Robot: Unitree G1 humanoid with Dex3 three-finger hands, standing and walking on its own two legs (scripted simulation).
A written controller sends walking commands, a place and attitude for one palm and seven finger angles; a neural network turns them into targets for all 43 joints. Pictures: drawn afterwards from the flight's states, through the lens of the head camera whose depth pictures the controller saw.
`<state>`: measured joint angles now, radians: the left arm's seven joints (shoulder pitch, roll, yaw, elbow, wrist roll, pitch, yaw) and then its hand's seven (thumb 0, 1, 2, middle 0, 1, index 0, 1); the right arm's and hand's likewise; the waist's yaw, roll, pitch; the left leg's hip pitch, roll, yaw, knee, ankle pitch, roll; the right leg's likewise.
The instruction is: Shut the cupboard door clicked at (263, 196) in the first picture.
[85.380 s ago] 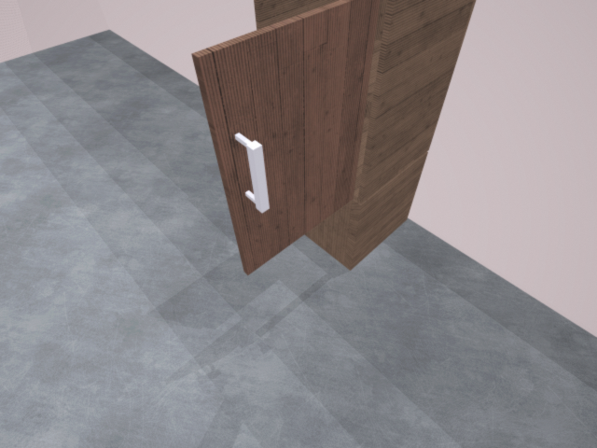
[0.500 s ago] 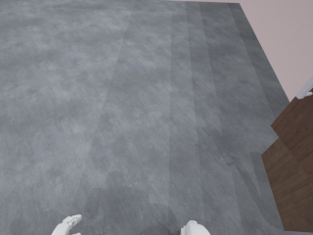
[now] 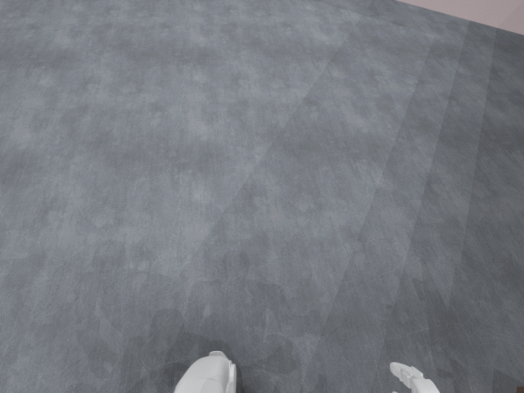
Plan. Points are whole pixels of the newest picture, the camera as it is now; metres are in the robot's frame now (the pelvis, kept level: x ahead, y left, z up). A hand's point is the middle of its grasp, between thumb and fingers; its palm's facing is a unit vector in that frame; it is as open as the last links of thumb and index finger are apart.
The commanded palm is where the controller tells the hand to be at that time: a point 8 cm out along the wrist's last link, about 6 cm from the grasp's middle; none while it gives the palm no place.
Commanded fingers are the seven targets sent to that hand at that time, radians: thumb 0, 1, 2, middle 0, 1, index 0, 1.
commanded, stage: walk to a spot facing it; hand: left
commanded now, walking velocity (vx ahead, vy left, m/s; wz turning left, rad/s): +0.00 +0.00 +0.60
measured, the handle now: out of the picture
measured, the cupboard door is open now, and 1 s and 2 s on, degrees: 18 18 18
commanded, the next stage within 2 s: turn to face it in 0.06 s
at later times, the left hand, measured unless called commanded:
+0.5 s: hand out of the picture +0.11 +0.23 -0.16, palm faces +0.05 -0.98 -0.18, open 7.3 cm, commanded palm none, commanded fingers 0.00 0.90 0.90 -0.20 -0.30 -0.20 -0.30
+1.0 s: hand (172, 331) +0.22 +0.18 -0.16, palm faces -0.24 -0.95 -0.23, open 7.4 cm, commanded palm none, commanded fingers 0.00 0.90 0.90 -0.20 -0.30 -0.20 -0.30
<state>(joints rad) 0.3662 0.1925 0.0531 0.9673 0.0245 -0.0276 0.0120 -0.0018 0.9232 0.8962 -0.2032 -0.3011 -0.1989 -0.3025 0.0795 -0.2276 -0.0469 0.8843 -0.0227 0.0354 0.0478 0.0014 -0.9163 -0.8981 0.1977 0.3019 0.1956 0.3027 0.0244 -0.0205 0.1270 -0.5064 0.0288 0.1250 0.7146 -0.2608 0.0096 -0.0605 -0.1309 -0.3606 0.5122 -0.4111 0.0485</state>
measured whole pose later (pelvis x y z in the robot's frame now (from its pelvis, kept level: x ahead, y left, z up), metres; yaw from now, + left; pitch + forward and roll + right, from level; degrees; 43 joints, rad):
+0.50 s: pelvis +0.07 +0.03 +0.02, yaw -1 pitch +1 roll -2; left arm 0.26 0.21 0.07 0.96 0.03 0.08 0.00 0.00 0.91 0.90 -0.20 -0.30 -0.20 -0.30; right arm 0.22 -0.16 -0.02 0.96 -0.02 0.01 -0.03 -0.01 -0.93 -0.90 0.21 0.30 0.21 0.30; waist 0.01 -0.02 0.01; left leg -0.25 -0.02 0.15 0.40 -0.18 0.12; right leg -0.43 -0.04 0.01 0.91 -0.34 0.06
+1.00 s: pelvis +0.09 +0.01 +0.01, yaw -17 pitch +1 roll +0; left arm 0.21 0.21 0.07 0.91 0.02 0.04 0.00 0.00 0.91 0.90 -0.20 -0.30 -0.20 -0.30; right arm 0.19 -0.21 -0.06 0.93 -0.01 0.05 -0.02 0.00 -0.91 -0.90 0.20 0.30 0.20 0.30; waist 0.01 -0.01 0.07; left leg -0.42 0.05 0.02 0.80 -0.42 -0.08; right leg -0.22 0.03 0.08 0.51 -0.31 0.00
